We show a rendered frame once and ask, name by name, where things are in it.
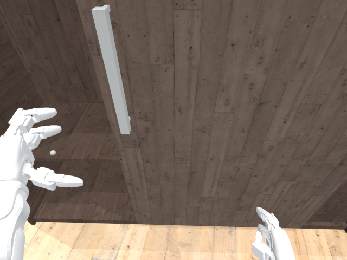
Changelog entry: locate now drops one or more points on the robot right hand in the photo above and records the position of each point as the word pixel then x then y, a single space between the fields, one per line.
pixel 278 244

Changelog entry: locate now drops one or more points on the robot left hand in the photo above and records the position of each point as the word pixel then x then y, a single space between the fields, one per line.
pixel 16 145

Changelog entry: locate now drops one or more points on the robot left forearm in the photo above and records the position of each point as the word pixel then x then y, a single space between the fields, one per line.
pixel 14 212

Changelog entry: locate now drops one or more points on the wardrobe door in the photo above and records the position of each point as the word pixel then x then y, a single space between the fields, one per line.
pixel 335 207
pixel 234 105

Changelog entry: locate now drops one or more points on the handle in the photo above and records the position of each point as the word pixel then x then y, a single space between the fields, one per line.
pixel 103 27

